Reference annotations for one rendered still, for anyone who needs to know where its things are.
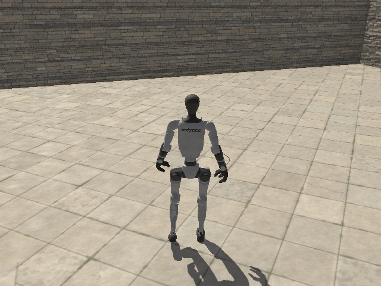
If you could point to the robot left upper arm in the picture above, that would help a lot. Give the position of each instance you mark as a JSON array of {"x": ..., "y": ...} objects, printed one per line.
[{"x": 173, "y": 124}]

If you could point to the right robot forearm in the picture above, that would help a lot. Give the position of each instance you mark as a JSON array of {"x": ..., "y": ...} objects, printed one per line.
[{"x": 220, "y": 160}]

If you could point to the robot right upper arm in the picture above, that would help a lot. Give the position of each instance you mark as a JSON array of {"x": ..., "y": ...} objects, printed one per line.
[{"x": 213, "y": 136}]

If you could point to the right robot shin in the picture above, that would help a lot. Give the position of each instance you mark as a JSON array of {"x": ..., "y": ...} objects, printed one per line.
[{"x": 202, "y": 215}]

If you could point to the left robot forearm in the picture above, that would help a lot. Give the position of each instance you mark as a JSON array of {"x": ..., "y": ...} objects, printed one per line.
[{"x": 162, "y": 155}]

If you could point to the right robot hand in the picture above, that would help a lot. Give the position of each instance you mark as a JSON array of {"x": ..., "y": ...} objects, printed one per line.
[{"x": 223, "y": 173}]

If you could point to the left robot hand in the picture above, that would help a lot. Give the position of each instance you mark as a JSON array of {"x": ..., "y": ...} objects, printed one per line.
[{"x": 164, "y": 163}]

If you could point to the right robot thigh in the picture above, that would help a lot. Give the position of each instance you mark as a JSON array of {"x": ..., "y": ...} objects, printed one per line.
[{"x": 203, "y": 179}]

